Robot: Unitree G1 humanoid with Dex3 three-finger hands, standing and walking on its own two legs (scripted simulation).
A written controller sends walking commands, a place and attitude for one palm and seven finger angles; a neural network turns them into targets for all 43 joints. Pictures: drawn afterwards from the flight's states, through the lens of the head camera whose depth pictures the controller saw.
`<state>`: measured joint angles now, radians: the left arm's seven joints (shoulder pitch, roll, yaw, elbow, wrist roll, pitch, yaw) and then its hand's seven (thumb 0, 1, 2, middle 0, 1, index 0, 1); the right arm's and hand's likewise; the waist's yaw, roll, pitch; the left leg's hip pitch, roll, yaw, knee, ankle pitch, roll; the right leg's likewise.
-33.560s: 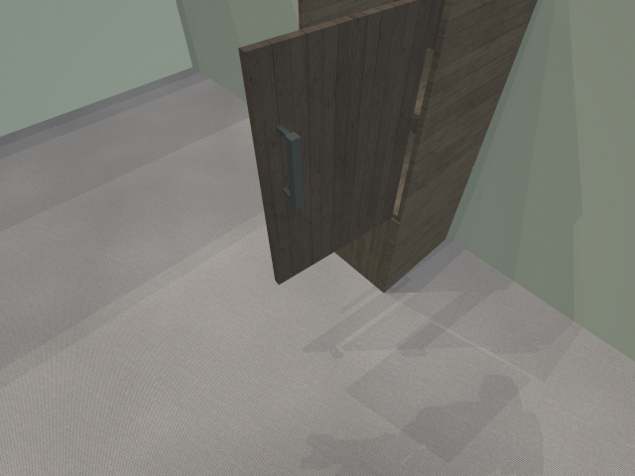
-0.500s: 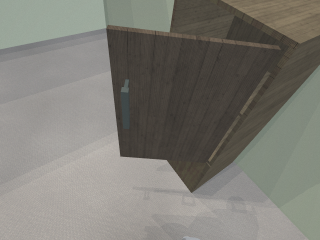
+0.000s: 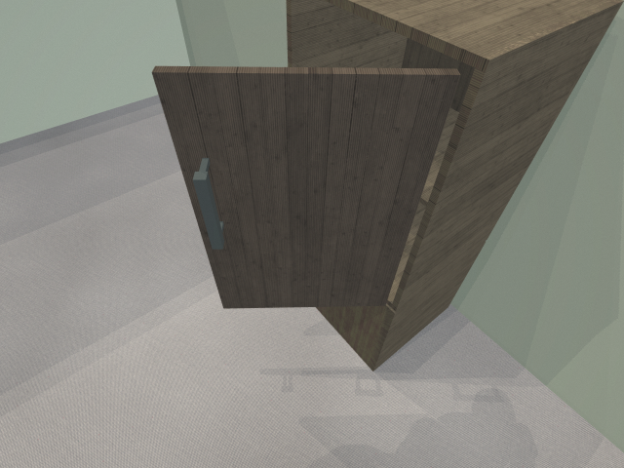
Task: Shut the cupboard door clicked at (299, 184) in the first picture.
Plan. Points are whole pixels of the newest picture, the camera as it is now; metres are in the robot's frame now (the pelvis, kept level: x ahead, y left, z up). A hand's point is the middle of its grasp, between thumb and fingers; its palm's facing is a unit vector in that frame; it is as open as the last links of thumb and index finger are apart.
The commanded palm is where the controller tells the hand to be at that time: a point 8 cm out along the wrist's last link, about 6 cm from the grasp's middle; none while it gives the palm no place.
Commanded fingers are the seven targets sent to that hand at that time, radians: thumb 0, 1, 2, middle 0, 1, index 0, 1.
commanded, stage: come to a stop and stand still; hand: left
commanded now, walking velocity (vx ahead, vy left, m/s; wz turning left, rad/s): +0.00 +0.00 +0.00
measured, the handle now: (211, 205) +0.50 +0.18 +0.03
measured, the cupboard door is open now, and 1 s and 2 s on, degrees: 53 53 53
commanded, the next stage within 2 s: look again from close up in 0.26 s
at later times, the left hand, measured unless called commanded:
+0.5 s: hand out of the picture +0.01 +0.16 -0.18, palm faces +0.00 -0.99 -0.16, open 7.4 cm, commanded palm none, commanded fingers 0.00 0.90 0.90 -0.20 -0.30 -0.20 -0.30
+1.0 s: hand out of the picture +0.07 +0.22 -0.17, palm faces -0.03 -0.97 -0.26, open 7.4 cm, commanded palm +0.13 +0.26 -0.07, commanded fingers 0.00 0.90 0.90 -0.22 -0.32 -0.22 -0.32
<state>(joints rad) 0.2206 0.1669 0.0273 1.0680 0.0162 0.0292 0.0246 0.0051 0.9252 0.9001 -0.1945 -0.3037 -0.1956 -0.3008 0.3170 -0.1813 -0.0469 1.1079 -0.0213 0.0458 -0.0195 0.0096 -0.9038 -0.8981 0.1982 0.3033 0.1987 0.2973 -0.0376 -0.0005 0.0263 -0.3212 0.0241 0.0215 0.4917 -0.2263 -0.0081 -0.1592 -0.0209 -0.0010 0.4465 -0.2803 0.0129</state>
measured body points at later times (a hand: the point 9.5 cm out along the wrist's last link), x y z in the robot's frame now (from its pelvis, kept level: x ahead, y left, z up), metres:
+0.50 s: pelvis +0.02 +0.01 -0.01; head +0.04 +0.00 +0.44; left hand +0.01 +0.21 -0.17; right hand +0.02 -0.22 -0.17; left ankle +0.06 +0.12 -0.74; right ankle -0.02 -0.13 -0.74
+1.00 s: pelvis +0.03 +0.02 +0.00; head +0.05 +0.02 +0.44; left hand +0.07 +0.27 -0.15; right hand +0.09 -0.23 -0.15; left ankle +0.06 +0.12 -0.74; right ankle -0.02 -0.13 -0.74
